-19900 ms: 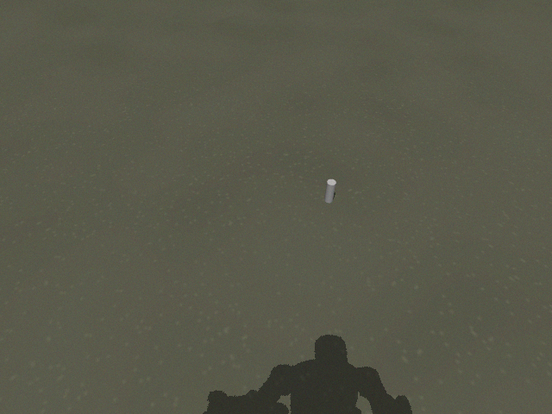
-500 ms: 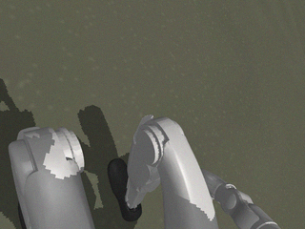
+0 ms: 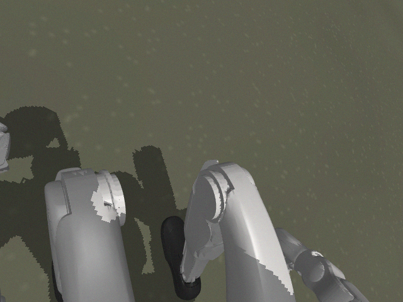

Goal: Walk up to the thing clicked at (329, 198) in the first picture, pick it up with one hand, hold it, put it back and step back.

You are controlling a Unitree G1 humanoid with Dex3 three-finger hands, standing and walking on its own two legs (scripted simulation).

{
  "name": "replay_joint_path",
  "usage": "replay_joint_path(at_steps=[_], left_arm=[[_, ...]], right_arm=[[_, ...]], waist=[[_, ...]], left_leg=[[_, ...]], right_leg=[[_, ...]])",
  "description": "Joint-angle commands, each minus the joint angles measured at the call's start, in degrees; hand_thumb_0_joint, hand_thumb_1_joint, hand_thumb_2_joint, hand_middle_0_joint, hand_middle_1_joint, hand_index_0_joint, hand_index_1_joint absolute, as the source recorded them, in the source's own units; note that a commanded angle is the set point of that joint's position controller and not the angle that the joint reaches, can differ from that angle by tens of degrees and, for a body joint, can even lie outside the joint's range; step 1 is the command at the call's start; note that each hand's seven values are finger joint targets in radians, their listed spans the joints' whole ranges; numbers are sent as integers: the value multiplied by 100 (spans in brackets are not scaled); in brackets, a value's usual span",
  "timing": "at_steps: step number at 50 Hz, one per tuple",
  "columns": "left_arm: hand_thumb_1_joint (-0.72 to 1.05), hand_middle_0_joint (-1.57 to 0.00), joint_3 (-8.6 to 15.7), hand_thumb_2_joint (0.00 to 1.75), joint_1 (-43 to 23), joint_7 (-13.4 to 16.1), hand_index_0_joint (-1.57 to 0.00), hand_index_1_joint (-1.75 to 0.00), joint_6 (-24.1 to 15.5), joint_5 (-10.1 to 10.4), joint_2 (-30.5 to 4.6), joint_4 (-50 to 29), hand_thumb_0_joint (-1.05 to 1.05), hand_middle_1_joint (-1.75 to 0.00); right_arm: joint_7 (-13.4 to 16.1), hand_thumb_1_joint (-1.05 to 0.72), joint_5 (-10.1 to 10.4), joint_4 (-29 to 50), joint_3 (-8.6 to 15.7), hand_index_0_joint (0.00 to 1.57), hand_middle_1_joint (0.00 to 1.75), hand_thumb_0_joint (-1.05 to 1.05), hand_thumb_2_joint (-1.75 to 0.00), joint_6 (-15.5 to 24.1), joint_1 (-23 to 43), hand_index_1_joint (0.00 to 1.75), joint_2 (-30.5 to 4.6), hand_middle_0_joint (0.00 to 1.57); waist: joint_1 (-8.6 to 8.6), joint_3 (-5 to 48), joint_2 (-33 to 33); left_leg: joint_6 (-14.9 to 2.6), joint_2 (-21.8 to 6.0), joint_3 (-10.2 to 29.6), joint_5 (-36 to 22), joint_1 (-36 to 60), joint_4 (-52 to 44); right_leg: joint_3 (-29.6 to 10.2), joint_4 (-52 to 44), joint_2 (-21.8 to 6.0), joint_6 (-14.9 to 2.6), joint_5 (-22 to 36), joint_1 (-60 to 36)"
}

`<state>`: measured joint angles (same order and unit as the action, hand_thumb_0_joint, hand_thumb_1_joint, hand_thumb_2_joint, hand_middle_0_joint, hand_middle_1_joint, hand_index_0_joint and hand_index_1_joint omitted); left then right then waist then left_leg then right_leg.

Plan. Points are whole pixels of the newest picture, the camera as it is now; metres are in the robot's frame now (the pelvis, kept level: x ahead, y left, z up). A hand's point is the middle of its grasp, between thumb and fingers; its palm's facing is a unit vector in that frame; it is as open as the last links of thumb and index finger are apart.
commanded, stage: settle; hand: left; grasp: from the side
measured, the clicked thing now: out of the picture +0.38 +0.32 -0.17
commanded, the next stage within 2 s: lift in 1.38 s
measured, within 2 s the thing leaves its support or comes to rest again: neither
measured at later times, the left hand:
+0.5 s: hand out of the picture +0.37 +0.30 -0.03, palm faces +0.30 -0.95 -0.07, open 5.4 cm
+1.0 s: hand out of the picture +0.38 +0.29 +0.03, palm faces +0.30 -0.95 -0.06, open 5.4 cm
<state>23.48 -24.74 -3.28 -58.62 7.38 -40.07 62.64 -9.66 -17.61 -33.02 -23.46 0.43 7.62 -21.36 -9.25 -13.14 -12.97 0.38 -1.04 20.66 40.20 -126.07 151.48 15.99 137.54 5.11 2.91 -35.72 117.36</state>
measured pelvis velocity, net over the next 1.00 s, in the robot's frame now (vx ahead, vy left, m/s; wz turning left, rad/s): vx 0.03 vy -0.02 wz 0.16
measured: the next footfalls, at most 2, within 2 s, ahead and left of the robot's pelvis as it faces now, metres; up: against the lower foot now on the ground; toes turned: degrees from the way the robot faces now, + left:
none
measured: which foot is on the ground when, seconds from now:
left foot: down 0.00-1.00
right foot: down 0.00-1.00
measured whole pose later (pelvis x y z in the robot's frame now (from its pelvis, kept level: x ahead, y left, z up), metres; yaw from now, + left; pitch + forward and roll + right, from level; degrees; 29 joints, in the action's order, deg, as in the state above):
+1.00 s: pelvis +0.03 -0.02 +0.07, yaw +9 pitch +32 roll -6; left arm 20.0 -22.8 -11.7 -35.1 10.4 -22.1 38.4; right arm -3.7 -3.5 -36.7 -2.9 -1.8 -0.8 -17.1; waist -3.8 6.0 -1.2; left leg 1.1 -1.5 7.4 40.6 -125.4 133.6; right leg 6.1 129.9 1.4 -0.5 -40.7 121.6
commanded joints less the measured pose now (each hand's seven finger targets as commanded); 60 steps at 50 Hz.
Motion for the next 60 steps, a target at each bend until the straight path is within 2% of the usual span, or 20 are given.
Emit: replay_joint_path(at_steps=[1,10,17,21,25,29,30,31,33,35,37,41,43,44,50,52,54,56,57,60], left_arm=[[54,-134,37,125,-1176,-50,-133,-137,-125,191,-697,-1515,0,-135],[58,-131,-385,123,-1042,-250,-130,-133,637,182,-26,-2566,0,-132],[60,-130,-129,122,-982,-251,-129,-133,1074,340,33,-3177,0,-131],[62,-132,-310,125,-1096,-388,-130,-135,1219,312,230,-3278,0,-133],[63,-130,-294,124,-1007,-583,-129,-134,1387,408,388,-3099,0,-132],[61,-131,29,125,-1086,-681,-130,-135,1498,482,171,-3512,0,-134],[62,-131,-49,126,-830,-713,-130,-136,1562,506,333,-3367,0,-134],[61,-132,-119,126,-807,-743,-131,-137,1620,533,496,-3262,0,-135],[61,-133,57,127,-906,-767,-132,-137,1650,604,408,-3501,0,-135],[59,-134,45,128,-1109,-786,-133,-138,1701,581,382,-3650,0,-136],[57,-134,-58,128,-903,-797,-133,-139,1787,547,597,-3395,0,-137],[59,-135,15,129,-1116,-755,-133,-139,1801,446,467,-3804,0,-137],[61,-136,-67,130,-1003,-792,-135,-140,1825,467,626,-3664,0,-138],[63,-137,80,131,-1110,-782,-136,-141,1817,483,506,-3841,0,-139],[63,-140,-97,135,-1040,-836,-139,-145,1935,431,728,-3574,0,-143],[63,-141,-5,136,-1174,-825,-139,-145,1926,440,671,-3657,0,-143],[61,-140,-173,136,-1131,-877,-139,-145,1953,454,866,-3560,0,-143],[63,-142,-3,137,-1195,-856,-140,-147,1956,403,656,-3622,0,-144],[62,-142,-124,137,-1177,-864,-140,-146,1986,372,773,-3464,0,-144],[61,-142,-5,138,-1392,-828,-140,-146,1942,355,657,-3718,0,-144]], right_arm=[[129,-89,211,172,958,20,30,0,-89,4,-158,30,-1856,20],[184,-88,626,121,1454,20,30,0,-89,-79,-542,30,-1480,20],[315,-88,903,103,1731,20,30,0,-89,-178,-895,30,-1226,20],[373,-87,998,28,1879,20,30,0,-89,-205,-974,30,-1094,20],[422,-88,1089,-5,1988,20,30,0,-89,-208,-1097,30,-1031,20],[477,-87,1189,33,2122,20,30,0,-89,-218,-1175,30,-963,20],[487,-88,1218,23,2143,20,30,0,-89,-223,-1185,30,-934,20],[498,-88,1251,75,2164,20,30,0,-89,-199,-1148,30,-913,20],[524,-88,1290,38,2211,20,30,0,-89,-186,-1224,30,-871,20],[556,-88,1314,48,2254,20,30,0,-89,-171,-1240,30,-813,20],[583,-88,1336,64,2305,20,30,0,-89,-150,-1215,30,-792,20],[616,-88,1349,39,2381,20,30,0,-89,-153,-1299,30,-742,20],[632,-88,1380,63,2416,20,30,0,-90,-125,-1271,30,-744,20],[635,-88,1388,36,2440,20,30,0,-89,-113,-1335,30,-731,20],[679,-88,1424,14,2497,20,30,0,-90,-68,-1337,30,-683,20],[681,-88,1437,1,2508,20,30,0,-90,-44,-1370,30,-668,20],[688,-88,1459,35,2524,20,30,0,-90,-37,-1361,30,-686,20],[703,-88,1450,-27,2552,20,30,0,-90,-27,-1418,30,-671,20],[700,-88,1456,-8,2557,20,30,0,-90,-19,-1408,30,-672,20],[701,-88,1444,-28,2568,20,30,0,-90,-11,-1462,30,-638,20]], waist=[[-355,3444,3048],[-47,3952,3076],[232,4612,2869],[204,4787,2712],[235,4986,2524],[456,5360,2376],[478,5391,2357],[431,5389,2155],[517,5538,2034],[504,5594,1999],[484,5451,1860],[539,5635,2105],[503,5553,2085],[567,5653,2063],[517,5517,2019],[563,5575,2098],[484,5489,2142],[579,5638,2106],[540,5590,2134],[571,5684,2233]], left_leg=[[67,-209,-682,-212,2086,-2207],[22,-135,-847,185,2141,-2675],[-36,-63,-1086,-406,2203,-2743],[-69,-53,-1194,-420,2200,-2802],[-110,-26,-1309,-560,2138,-2784],[-121,-5,-1413,-606,2188,-2907],[-122,0,-1457,-718,2232,-2918],[-144,8,-1469,-681,2113,-2927],[-171,11,-1534,-817,2044,-2899],[-189,4,-1582,-839,1989,-2904],[-209,-3,-1612,-838,1952,-2935],[-178,-2,-1637,-852,2271,-3108],[-179,1,-1615,-826,2312,-3188],[-178,2,-1627,-823,2372,-3227],[-189,16,-1670,-702,2477,-3400],[-168,17,-1658,-728,2590,-3481],[-161,18,-1645,-785,2693,-3541],[-165,13,-1678,-888,2787,-3539],[-165,18,-1674,-927,2870,-3556],[-151,25,-1667,-945,2982,-3630]], right_leg=[[193,-1013,121,-410,807,-1087],[-98,-1174,16,-492,373,-671],[-382,-1346,-47,-522,687,-976],[-518,-1453,-80,-530,626,-981],[-634,-1575,-117,-502,720,-1225],[-709,-1690,-150,-498,642,-1388],[-756,-1710,-163,-493,727,-1471],[-776,-1765,-164,-479,679,-1495],[-868,-1833,-180,-458,823,-1714],[-952,-1912,-198,-439,828,-1831],[-992,-2011,-201,-433,817,-1772],[-1008,-2053,-215,-476,769,-1761],[-972,-2060,-216,-493,720,-1622],[-998,-2101,-219,-491,710,-1704],[-1038,-2276,-241,-502,562,-1634],[-1015,-2266,-250,-523,559,-1617],[-980,-2271,-261,-532,597,-1510],[-1033,-2308,-268,-526,683,-1639],[-1031,-2314,-270,-535,692,-1523],[-1033,-2324,-276,-552,685,-1537]])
